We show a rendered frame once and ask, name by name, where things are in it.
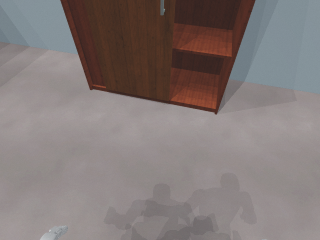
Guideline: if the wardrobe door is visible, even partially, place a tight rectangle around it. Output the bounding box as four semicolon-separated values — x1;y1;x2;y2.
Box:
67;0;106;86
84;0;176;101

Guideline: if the robot left hand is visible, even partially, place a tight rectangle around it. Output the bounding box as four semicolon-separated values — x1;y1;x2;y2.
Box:
40;225;68;240

